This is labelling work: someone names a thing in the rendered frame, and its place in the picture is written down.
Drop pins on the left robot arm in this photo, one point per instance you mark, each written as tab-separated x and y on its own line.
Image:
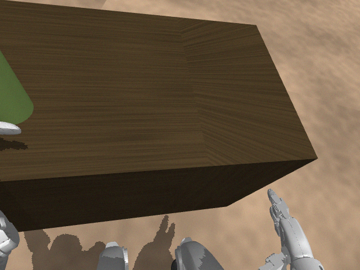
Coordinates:
9	239

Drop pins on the bottle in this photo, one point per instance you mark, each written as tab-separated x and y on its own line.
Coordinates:
15	104

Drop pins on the left robot hand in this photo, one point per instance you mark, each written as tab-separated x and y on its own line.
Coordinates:
8	128

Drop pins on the right robot hand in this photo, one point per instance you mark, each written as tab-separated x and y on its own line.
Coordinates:
294	242

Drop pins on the right robot arm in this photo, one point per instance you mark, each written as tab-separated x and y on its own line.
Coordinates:
306	263

